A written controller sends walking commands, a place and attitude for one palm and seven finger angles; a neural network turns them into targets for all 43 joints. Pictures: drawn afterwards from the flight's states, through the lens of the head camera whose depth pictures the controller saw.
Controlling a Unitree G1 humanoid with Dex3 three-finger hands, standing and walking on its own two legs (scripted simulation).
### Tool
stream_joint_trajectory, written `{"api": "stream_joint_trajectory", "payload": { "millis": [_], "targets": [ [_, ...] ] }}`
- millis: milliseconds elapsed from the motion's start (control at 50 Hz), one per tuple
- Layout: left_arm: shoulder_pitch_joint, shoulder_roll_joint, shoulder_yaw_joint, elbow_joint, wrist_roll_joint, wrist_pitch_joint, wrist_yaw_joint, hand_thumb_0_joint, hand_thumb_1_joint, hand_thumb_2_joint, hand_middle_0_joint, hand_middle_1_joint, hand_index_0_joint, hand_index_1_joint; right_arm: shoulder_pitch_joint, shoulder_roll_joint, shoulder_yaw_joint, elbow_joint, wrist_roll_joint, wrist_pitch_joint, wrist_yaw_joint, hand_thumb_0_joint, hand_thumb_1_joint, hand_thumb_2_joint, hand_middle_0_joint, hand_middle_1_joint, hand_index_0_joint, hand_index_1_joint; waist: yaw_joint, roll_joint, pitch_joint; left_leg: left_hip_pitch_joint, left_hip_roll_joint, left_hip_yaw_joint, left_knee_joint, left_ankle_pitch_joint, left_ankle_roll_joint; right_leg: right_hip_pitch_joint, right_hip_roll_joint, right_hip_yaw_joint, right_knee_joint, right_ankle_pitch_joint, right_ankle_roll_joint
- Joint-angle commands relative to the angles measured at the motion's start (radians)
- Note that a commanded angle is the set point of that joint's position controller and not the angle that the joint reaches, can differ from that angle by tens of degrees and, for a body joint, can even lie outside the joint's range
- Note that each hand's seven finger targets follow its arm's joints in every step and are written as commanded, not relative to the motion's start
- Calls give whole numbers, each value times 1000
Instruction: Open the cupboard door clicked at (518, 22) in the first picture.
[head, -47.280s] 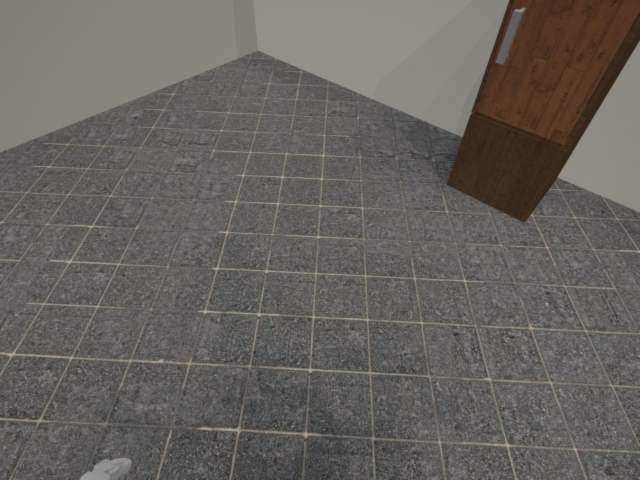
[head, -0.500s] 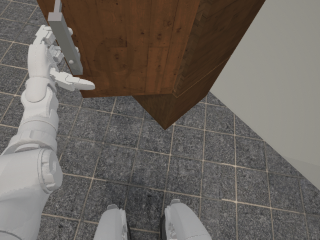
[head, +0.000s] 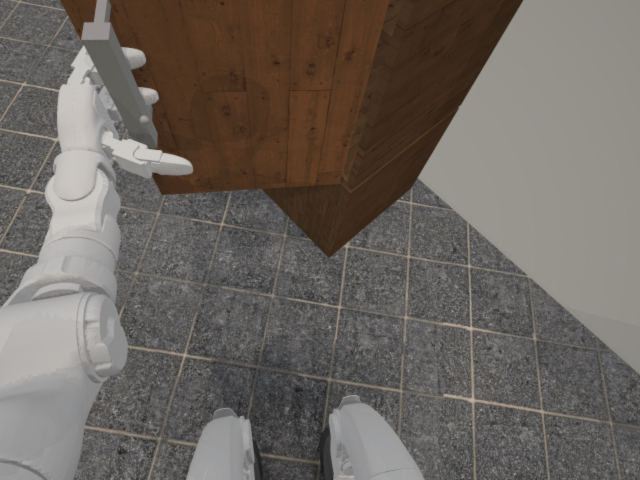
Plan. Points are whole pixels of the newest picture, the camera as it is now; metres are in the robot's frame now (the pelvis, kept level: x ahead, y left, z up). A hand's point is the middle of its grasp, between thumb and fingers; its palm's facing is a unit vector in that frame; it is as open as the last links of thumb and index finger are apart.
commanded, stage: close the thumb around the handle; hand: left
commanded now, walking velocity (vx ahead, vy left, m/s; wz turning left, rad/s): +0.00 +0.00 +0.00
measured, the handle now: (127, 81) +0.60 +0.17 +0.06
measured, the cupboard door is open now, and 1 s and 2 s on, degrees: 55 56 99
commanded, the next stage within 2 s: pull the door open along its arc in 0.76 s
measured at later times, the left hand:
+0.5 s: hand (143, 122) +0.53 +0.15 +0.06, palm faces +0.02 -1.00 -0.02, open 8.9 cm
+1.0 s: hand (144, 123) +0.53 +0.15 +0.06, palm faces +0.02 -1.00 -0.01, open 6.1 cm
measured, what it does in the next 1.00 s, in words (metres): stands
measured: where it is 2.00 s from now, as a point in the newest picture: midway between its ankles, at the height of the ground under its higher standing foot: outside the picture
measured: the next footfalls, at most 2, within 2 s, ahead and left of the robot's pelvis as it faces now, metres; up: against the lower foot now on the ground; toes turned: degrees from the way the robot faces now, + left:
none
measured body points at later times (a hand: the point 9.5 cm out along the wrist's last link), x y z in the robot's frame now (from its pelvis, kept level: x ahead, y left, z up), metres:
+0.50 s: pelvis +0.01 +0.00 +0.00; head +0.15 +0.02 +0.43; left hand +0.52 +0.21 +0.07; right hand +0.00 -0.26 -0.11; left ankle +0.02 +0.10 -0.64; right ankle +0.02 -0.11 -0.64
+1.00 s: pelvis +0.00 +0.00 +0.00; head +0.15 +0.02 +0.43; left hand +0.52 +0.20 +0.07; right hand -0.01 -0.26 -0.11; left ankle +0.02 +0.10 -0.64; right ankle +0.02 -0.11 -0.64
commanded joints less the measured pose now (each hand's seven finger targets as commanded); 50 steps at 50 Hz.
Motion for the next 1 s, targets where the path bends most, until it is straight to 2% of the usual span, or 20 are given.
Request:
{"api": "stream_joint_trajectory", "payload": {
  "millis": [0,40,120,200,220,280,320,380,400,420,500,540,600,620,660,720,760,840,940,980],
  "targets": [
    [-447,207,20,-217,-14,-81,-10,0,-500,300,-300,-1200,-300,-1200,191,-182,-70,-29,-2,-14,-8,0,-900,-900,200,300,200,300,-13,107,-522,428,-33,-68,-96,376,12,210,34,56,-135,346,8],
    [-438,179,0,-245,-14,-82,-11,0,-500,300,-300,-1200,-300,-1200,186,-177,-72,-35,-1,-13,-5,0,-900,-900,200,300,200,300,-5,126,-546,452,-34,-66,-99,403,9,219,34,55,-135,371,7],
    [-394,194,25,-223,-19,-82,-8,0,-276,396,-316,-1224,-316,-1224,188,-178,-74,-33,0,-11,-5,0,-900,-900,200,300,200,300,3,86,-530,431,-34,-63,-102,409,9,244,35,55,-137,389,10],
    [-429,177,5,-246,-17,-88,-7,0,-52,492,-332,-1248,-332,-1248,188,-176,-75,-34,1,-12,-6,0,-900,-900,200,300,200,300,-8,94,-516,438,-35,-66,-105,397,11,232,36,56,-139,378,8],
    [-403,198,26,-245,-15,-90,-4,0,4,516,-336,-1254,-336,-1254,184,-178,-77,-34,1,-11,-6,0,-900,-900,200,300,200,300,5,108,-536,446,-35,-63,-101,411,9,234,34,57,-135,386,8],
    [-416,147,-19,-250,-17,-92,-6,0,172,588,-348,-1272,-348,-1272,176,-173,-75,-33,1,-11,-3,0,-900,-900,200,300,200,300,-7,116,-517,458,-34,-65,-103,409,7,213,34,54,-139,378,8],
    [-400,159,-8,-236,-12,-97,-4,0,284,636,-356,-1284,-356,-1284,178,-176,-78,-29,0,-11,-3,0,-900,-900,200,300,200,300,2,127,-523,470,-33,-68,-102,419,4,202,33,52,-134,374,6],
    [-441,151,-21,-236,-11,-91,0,0,452,708,-368,-1302,-368,-1302,177,-178,-77,-27,-1,-11,-3,0,-900,-900,200,300,200,300,-18,114,-504,459,-32,-71,-102,398,7,192,34,52,-140,359,8],
    [-433,181,11,-239,-14,-95,3,0,508,732,-372,-1308,-372,-1308,185,-180,-78,-25,-3,-11,-5,0,-900,-900,200,300,200,300,-9,99,-518,460,-32,-71,-100,408,8,207,34,52,-135,369,7],
    [-430,177,1,-250,-11,-97,-1,0,564,756,-376,-1314,-376,-1314,180,-178,-77,-29,0,-10,-5,0,-900,-900,200,300,200,300,-4,118,-538,467,-35,-68,-101,420,6,216,33,54,-133,382,8],
    [-408,200,30,-229,-19,-89,-8,0,788,852,-392,-1338,-392,-1338,186,-179,-75,-30,-1,-8,-7,0,-900,-900,200,300,200,300,0,88,-533,445,-35,-67,-98,429,9,237,35,55,-130,399,8],
    [-404,183,16,-241,-20,-88,-12,0,900,900,-400,-1350,-400,-1350,178,-175,-76,-35,1,-5,-7,0,-900,-900,200,300,200,300,5,107,-543,449,-36,-63,-99,433,7,244,33,56,-131,408,9],
    [-398,170,11,-277,-27,-97,-14,0,900,900,-400,-1350,-400,-1350,179,-174,-78,-37,0,-7,-5,0,-900,-900,200,300,200,300,9,128,-564,501,-31,-73,-104,468,3,224,35,47,-125,409,4],
    [-368,175,15,-259,-20,-96,-13,0,900,900,-400,-1350,-400,-1350,176,-175,-79,-37,2,-5,-5,0,-900,-900,200,300,200,300,21,138,-555,504,-30,-70,-106,476,-1,218,35,47,-127,409,4],
    [-407,134,-22,-272,-21,-96,-9,0,900,900,-400,-1350,-400,-1350,172,-174,-79,-33,0,-6,-1,0,-900,-900,200,300,200,300,1,139,-536,516,-26,-78,-106,456,-2,181,36,41,-131,378,6],
    [-409,188,12,-236,-9,-97,5,0,900,900,-400,-1350,-400,-1350,179,-182,-77,-29,-1,-4,-5,0,-900,-900,200,300,200,300,-5,96,-501,463,-29,-76,-110,414,3,198,35,48,-133,363,7],
    [-412,162,-7,-216,-2,-92,7,0,900,900,-400,-1350,-400,-1350,177,-179,-77,-30,0,-5,-5,0,-900,-900,200,300,200,300,-12,87,-488,447,-31,-75,-109,387,5,185,35,47,-137,341,8],
    [-446,192,11,-206,1,-92,8,0,900,900,-400,-1350,-400,-1350,180,-182,-75,-25,-3,-6,-9,0,-900,-900,200,300,200,300,-17,95,-488,434,-31,-75,-101,373,7,176,32,50,-134,329,9],
    [-335,158,-3,-238,-9,-90,-8,0,900,900,-400,-1350,-400,-1350,171,-178,-77,-44,0,-3,-6,0,-900,-900,200,300,200,300,27,139,-549,495,-31,-74,-109,436,-3,191,31,44,-124,360,2],
    [-270,140,-7,-231,-18,-79,-12,0,900,900,-400,-1350,-400,-1350,161,-176,-77,-55,3,0,-2,0,-900,-900,200,300,200,300,36,106,-522,473,-33,-65,-120,411,-1,214,35,43,-134,353,3]
  ]
}}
